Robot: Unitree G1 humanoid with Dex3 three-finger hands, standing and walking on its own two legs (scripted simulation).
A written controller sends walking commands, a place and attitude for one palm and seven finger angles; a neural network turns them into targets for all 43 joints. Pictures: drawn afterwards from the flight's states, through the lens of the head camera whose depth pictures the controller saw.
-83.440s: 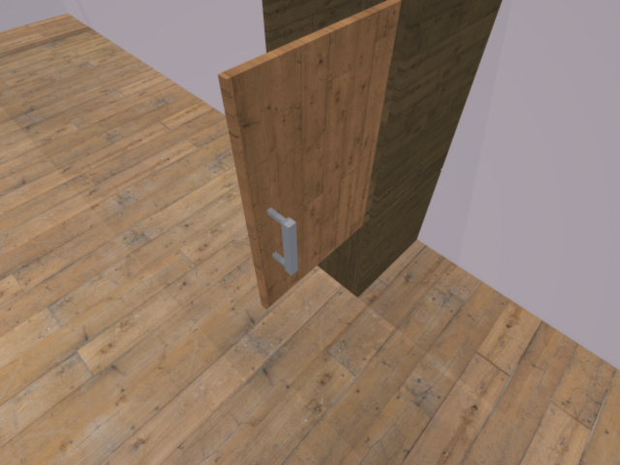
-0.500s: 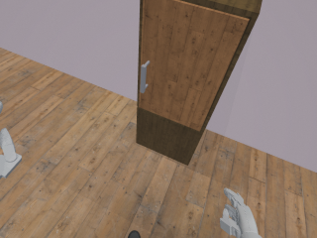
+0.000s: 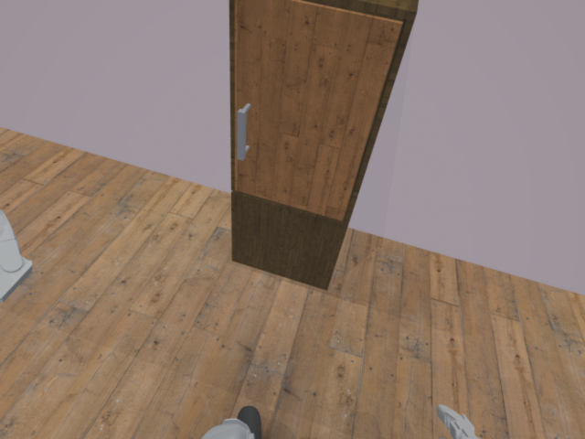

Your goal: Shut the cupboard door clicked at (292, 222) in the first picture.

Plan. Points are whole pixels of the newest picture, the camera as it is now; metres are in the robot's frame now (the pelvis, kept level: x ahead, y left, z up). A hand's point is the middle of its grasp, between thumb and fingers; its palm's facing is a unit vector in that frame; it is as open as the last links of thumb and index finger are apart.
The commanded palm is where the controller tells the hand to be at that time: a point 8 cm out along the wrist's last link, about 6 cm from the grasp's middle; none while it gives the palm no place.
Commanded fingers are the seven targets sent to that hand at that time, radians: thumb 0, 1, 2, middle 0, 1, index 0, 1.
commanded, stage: stop stepping back and stand still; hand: left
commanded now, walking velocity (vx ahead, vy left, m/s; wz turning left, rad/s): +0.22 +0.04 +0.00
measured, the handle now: (244, 132) +0.92 +0.09 -0.07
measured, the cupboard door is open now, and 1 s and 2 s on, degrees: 0 0 0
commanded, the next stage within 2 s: let the arm hang, fingers relaxed in 0.90 s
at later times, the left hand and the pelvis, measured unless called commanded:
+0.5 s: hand out of the picture +0.18 +0.31 +0.21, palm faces +0.35 -0.82 -0.45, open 7.4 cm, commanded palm +0.12 +0.35 +0.20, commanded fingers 0.00 0.90 0.90 -0.20 -0.30 -0.20 -0.30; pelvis -0.03 +0.06 +0.04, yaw -3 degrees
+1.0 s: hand out of the picture +0.21 +0.29 +0.19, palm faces +0.40 -0.76 -0.50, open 7.4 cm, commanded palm none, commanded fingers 0.00 0.90 0.90 -0.20 -0.30 -0.20 -0.30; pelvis +0.00 +0.03 +0.02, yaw -5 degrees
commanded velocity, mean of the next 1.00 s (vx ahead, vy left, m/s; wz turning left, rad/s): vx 0.05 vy -0.03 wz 0.00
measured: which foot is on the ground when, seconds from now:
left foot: up 0.00-0.18, down 0.20-1.00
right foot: down 0.00-0.22, up 0.24-0.64, down 0.66-1.00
